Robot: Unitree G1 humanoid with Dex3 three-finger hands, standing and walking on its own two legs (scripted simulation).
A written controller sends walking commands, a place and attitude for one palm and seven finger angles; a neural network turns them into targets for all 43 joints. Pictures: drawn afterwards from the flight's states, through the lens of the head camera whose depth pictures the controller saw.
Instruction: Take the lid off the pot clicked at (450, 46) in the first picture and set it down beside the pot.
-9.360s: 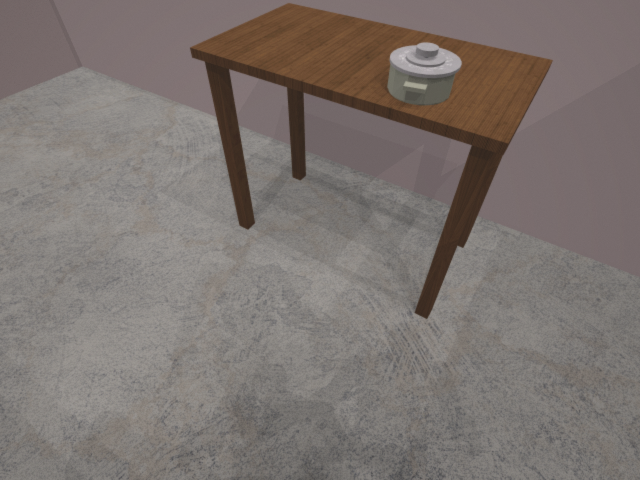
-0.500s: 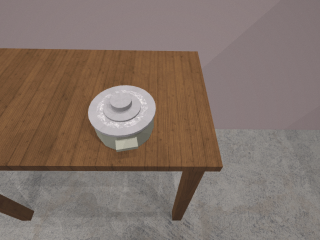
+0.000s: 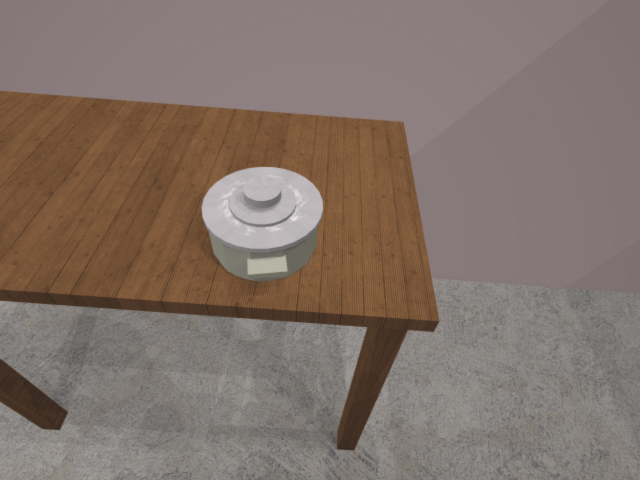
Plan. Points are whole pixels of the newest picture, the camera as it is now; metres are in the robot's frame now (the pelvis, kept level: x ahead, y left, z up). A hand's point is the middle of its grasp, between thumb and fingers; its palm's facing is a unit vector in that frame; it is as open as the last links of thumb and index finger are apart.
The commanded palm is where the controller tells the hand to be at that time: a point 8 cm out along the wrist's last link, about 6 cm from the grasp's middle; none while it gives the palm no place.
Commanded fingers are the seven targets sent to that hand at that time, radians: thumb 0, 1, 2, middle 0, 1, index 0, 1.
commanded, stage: come to a stop and stand still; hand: left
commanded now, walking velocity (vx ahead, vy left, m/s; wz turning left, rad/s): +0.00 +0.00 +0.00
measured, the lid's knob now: (262, 191) +0.46 +0.13 +0.11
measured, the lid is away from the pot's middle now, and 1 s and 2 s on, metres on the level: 0.00 0.00 0.00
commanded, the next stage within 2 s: look again from close up in 0.66 s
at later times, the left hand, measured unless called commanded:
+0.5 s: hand out of the picture +0.02 +0.18 -0.18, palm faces +0.08 -0.98 -0.18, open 7.4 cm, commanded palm none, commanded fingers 0.00 0.90 0.90 -0.20 -0.30 -0.20 -0.30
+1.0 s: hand out of the picture +0.02 +0.19 -0.18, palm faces +0.08 -0.98 -0.17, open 7.4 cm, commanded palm none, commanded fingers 0.00 0.90 0.90 -0.20 -0.30 -0.20 -0.30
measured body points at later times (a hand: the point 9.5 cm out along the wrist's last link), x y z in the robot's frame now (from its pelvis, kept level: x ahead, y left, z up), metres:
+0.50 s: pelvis +0.03 +0.02 +0.00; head +0.03 +0.03 +0.45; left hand +0.02 +0.23 -0.17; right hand +0.05 -0.21 -0.16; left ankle -0.03 +0.09 -0.74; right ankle +0.04 -0.11 -0.74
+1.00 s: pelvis +0.02 +0.03 +0.00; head +0.02 +0.04 +0.45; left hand +0.02 +0.25 -0.16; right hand +0.03 -0.20 -0.15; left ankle -0.03 +0.09 -0.74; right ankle +0.04 -0.11 -0.74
